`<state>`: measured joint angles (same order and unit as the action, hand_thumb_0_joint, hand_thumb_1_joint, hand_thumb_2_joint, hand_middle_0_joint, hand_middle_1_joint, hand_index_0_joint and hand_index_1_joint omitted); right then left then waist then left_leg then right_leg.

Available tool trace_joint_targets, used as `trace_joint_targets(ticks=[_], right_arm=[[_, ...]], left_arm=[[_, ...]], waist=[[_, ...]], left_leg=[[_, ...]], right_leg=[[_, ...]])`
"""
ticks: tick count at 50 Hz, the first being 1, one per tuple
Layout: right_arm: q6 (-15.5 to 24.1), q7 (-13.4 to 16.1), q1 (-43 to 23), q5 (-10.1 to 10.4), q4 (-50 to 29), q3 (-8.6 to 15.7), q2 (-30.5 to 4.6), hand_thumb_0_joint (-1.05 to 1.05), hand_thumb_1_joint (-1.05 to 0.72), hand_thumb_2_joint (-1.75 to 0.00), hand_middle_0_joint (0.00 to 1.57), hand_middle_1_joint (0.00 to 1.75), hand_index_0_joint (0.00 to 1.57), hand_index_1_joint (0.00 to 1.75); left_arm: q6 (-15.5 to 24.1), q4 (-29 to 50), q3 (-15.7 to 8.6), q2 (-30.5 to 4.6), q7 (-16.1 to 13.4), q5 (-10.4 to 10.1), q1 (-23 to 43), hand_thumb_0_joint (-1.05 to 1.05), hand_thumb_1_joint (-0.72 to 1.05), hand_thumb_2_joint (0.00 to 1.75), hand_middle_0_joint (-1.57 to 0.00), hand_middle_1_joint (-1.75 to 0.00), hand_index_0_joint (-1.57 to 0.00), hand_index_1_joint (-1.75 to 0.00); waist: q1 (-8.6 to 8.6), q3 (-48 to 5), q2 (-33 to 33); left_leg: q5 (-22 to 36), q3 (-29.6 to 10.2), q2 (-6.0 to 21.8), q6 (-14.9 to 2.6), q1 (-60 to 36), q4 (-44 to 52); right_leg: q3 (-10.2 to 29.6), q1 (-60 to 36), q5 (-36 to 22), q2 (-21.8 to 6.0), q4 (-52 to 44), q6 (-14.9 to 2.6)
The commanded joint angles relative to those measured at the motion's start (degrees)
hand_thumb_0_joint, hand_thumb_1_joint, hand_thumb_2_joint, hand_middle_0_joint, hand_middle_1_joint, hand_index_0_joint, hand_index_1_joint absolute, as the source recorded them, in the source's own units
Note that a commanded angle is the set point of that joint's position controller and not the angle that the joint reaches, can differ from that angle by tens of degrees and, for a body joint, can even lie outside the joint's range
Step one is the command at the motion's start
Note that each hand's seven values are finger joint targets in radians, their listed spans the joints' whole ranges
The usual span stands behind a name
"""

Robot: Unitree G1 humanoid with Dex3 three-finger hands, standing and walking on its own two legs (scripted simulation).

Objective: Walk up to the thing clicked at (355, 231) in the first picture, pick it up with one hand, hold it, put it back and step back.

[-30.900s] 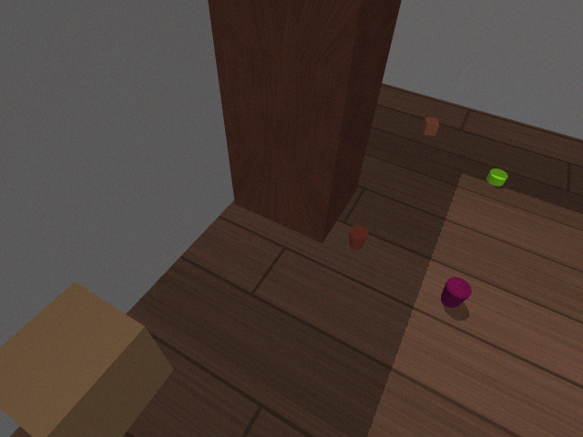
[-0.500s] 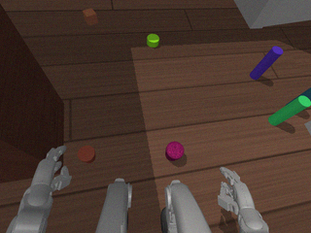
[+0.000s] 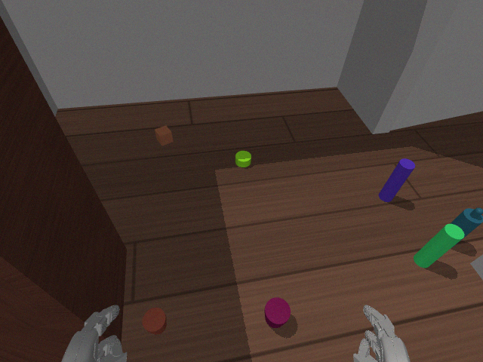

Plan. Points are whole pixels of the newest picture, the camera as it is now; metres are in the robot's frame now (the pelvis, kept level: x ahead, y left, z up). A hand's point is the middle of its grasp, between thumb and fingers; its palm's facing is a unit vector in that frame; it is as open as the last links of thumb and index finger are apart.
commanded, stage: home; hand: left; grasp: from above
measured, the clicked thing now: (156, 323) +0.39 +0.27 -0.67
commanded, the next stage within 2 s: stand in 2.00 s
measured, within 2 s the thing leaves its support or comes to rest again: neither
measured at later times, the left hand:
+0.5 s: hand out of the picture +0.15 +0.17 -0.04, palm faces +0.05 -0.98 -0.20, open 7.4 cm
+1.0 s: hand out of the picture +0.16 +0.17 -0.04, palm faces +0.04 -0.98 -0.20, open 7.4 cm
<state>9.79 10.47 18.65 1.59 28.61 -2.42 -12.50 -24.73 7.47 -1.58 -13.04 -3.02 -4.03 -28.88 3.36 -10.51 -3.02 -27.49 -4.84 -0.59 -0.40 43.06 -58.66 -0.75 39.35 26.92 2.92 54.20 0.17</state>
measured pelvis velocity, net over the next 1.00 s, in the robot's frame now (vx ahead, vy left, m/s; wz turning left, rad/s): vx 0.00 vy -0.01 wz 0.01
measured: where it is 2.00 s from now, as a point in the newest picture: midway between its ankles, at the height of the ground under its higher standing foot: outside the picture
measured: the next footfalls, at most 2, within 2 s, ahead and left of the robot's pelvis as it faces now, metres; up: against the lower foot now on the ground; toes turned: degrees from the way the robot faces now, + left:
none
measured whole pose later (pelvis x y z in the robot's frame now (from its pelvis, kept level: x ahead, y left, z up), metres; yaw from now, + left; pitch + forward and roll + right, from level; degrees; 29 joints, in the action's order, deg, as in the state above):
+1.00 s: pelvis +0.00 -0.01 +0.00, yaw +0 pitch +10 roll -2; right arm 13.0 10.5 16.9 0.7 30.0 -2.2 -12.7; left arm -25.3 6.9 -1.1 -13.3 -1.0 -3.2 -28.7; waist 2.1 -9.1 -2.2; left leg -26.9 -4.7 -0.8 0.0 40.0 -57.3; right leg -0.7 36.7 26.9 2.6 53.9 -0.2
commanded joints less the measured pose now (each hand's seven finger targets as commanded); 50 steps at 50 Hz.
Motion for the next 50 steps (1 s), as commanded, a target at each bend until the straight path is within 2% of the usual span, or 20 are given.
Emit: trace_joint_targets(ticks=[1,3,5,8,11,13,18,24,29,31,35,40,44,46,48,50], right_arm=[[4.65,0.85,-4.37,-0.41,-9.15,2.65,-6.41,0.00,-0.90,-0.90,0.20,0.30,0.20,0.30],[5.17,0.82,-4.52,-0.56,-8.96,2.89,-6.76,0.00,-0.90,-0.90,0.20,0.30,0.20,0.30],[5.55,0.78,-4.81,-0.71,-8.67,2.80,-6.89,0.00,-0.90,-0.90,0.20,0.30,0.20,0.30],[6.14,0.69,-5.37,-0.76,-8.76,2.86,-7.11,0.00,-0.90,-0.90,0.20,0.30,0.20,0.30],[6.66,0.60,-5.55,-0.88,-8.47,2.77,-7.01,0.00,-0.90,-0.90,0.20,0.30,0.20,0.30],[6.81,0.66,-5.40,-0.94,-8.50,2.95,-7.02,0.00,-0.90,-0.90,0.20,0.30,0.20,0.30],[6.84,0.58,-5.77,-0.85,-8.16,2.84,-7.06,0.00,-0.90,-0.90,0.20,0.30,0.20,0.30],[6.87,0.59,-5.99,-0.91,-7.96,2.81,-7.00,0.00,-0.90,-0.90,0.20,0.30,0.20,0.30],[6.97,0.68,-5.78,-0.92,-7.93,2.99,-7.14,0.00,-0.90,-0.90,0.20,0.30,0.20,0.30],[6.88,0.66,-5.58,-0.93,-7.98,3.10,-7.31,0.00,-0.90,-0.90,0.20,0.30,0.20,0.30],[6.93,0.71,-5.84,-0.94,-8.03,2.92,-7.00,0.00,-0.90,-0.90,0.20,0.30,0.20,0.30],[6.93,0.66,-5.50,-0.90,-7.74,3.17,-7.24,0.00,-0.90,-0.90,0.20,0.30,0.20,0.30],[6.86,0.72,-5.65,-0.85,-8.00,2.99,-7.06,0.00,-0.90,-0.90,0.20,0.30,0.20,0.30],[6.86,0.72,-5.59,-0.89,-7.70,3.16,-7.16,0.00,-0.90,-0.90,0.20,0.30,0.20,0.30],[6.78,0.68,-5.78,-0.81,-7.92,3.03,-7.29,0.00,-0.90,-0.90,0.20,0.30,0.20,0.30],[6.86,0.73,-5.69,-0.85,-8.00,3.00,-7.06,0.00,-0.90,-0.90,0.20,0.30,0.20,0.30]], left_arm=[[1.75,10.42,-2.96,-5.11,0.38,0.67,-0.31,0.00,0.90,0.90,-0.20,-0.30,-0.20,-0.30],[1.68,10.15,-2.89,-5.21,0.91,0.74,0.44,0.00,0.90,0.90,-0.20,-0.30,-0.20,-0.30],[1.63,8.95,-3.34,-5.51,1.20,0.97,1.45,0.00,0.90,0.90,-0.20,-0.30,-0.20,-0.30],[1.83,9.88,-3.39,-5.93,1.56,1.23,2.35,0.00,0.90,0.90,-0.20,-0.30,-0.20,-0.30],[1.89,10.36,-3.42,-5.82,1.66,1.11,2.40,0.00,0.90,0.90,-0.20,-0.30,-0.20,-0.30],[1.98,10.92,-3.37,-6.14,1.58,1.28,2.45,0.00,0.90,0.90,-0.20,-0.30,-0.20,-0.30],[2.21,10.35,-3.22,-6.05,1.44,1.48,1.35,0.00,0.90,0.90,-0.20,-0.30,-0.20,-0.30],[2.40,9.89,-3.28,-5.88,1.43,1.22,1.71,0.00,0.90,0.90,-0.20,-0.30,-0.20,-0.30],[2.51,10.25,-3.39,-5.78,1.40,1.11,0.73,0.00,0.90,0.90,-0.20,-0.30,-0.20,-0.30],[2.59,10.10,-3.25,-5.99,1.40,1.08,1.43,0.00,0.90,0.90,-0.20,-0.30,-0.20,-0.30],[2.52,10.02,-3.43,-6.02,1.41,1.08,1.20,0.00,0.90,0.90,-0.20,-0.30,-0.20,-0.30],[2.59,10.31,-3.21,-5.82,1.48,1.09,1.55,0.00,0.90,0.90,-0.20,-0.30,-0.20,-0.30],[2.35,9.96,-3.18,-6.02,1.44,1.24,1.35,0.00,0.90,0.90,-0.20,-0.30,-0.20,-0.30],[2.43,10.34,-3.23,-5.99,1.41,1.34,1.55,0.00,0.90,0.90,-0.20,-0.30,-0.20,-0.30],[2.33,9.99,-3.27,-6.17,1.50,1.16,1.56,0.00,0.90,0.90,-0.20,-0.30,-0.20,-0.30],[2.27,10.17,-3.22,-6.11,1.37,1.21,1.78,0.00,0.90,0.90,-0.20,-0.30,-0.20,-0.30]], waist=[[-0.35,-3.11,1.39],[0.08,-1.98,1.39],[-0.28,-0.76,2.07],[-0.40,-1.20,0.56],[-0.77,-2.00,0.75],[-0.38,-3.46,0.10],[-1.11,-3.76,-0.24],[-0.98,-2.77,0.31],[-1.40,-3.57,-0.09],[-0.83,-3.76,0.39],[-1.26,-2.55,1.19],[-1.04,-3.18,0.36],[-1.20,-2.00,0.01],[-1.10,-3.44,-0.19],[-1.31,-1.68,-0.36],[-0.99,-2.77,0.97]], left_leg=[[11.78,1.43,0.20,-0.97,-8.53,10.10],[11.76,1.45,0.24,-0.94,-8.75,10.29],[10.17,1.73,0.08,-1.11,-8.34,10.32],[9.32,1.81,-0.03,-0.98,-9.05,10.79],[10.17,1.90,-0.16,-0.98,-9.65,10.50],[11.87,2.04,-0.31,-0.97,-10.46,9.84],[12.03,1.55,-0.07,-0.78,-10.44,10.58],[10.20,1.40,0.03,-0.86,-9.76,10.85],[11.43,1.37,0.18,-0.65,-9.99,10.80],[12.11,1.36,0.12,-0.73,-9.96,10.46],[9.25,1.54,-0.03,-0.87,-8.92,10.62],[10.55,1.37,0.29,-0.66,-9.68,10.95],[9.43,1.60,0.15,-0.79,-8.98,10.85],[10.27,1.28,0.41,-0.62,-9.97,11.29],[9.24,1.30,0.36,-0.72,-9.03,11.23],[9.74,1.50,0.18,-0.87,-9.27,10.59]], right_leg=[[-2.24,-3.99,-10.37,-0.10,-9.78,-0.82],[-2.25,-3.75,-10.16,-0.15,-9.90,-0.75],[-2.00,-3.41,-8.85,-0.36,-10.40,-0.54],[-1.86,-3.51,-8.09,-0.56,-10.48,-0.59],[-1.65,-4.47,-9.10,-0.67,-10.46,-0.45],[-1.28,-4.68,-11.06,-0.85,-10.26,-0.38],[-1.70,-5.22,-10.68,-0.62,-9.59,-0.76],[-1.71,-4.69,-9.26,-0.56,-9.90,-0.65],[-1.78,-5.15,-10.04,-0.47,-9.13,-0.89],[-1.74,-5.10,-10.68,-0.46,-9.33,-0.78],[-1.62,-4.68,-8.40,-0.55,-10.13,-0.50],[-1.67,-4.77,-9.08,-0.46,-9.20,-0.84],[-1.55,-4.07,-8.31,-0.54,-9.73,-0.75],[-1.68,-4.55,-8.83,-0.37,-9.07,-0.98],[-1.72,-3.76,-8.01,-0.47,-9.58,-0.87],[-1.54,-4.11,-8.49,-0.53,-9.88,-0.69]])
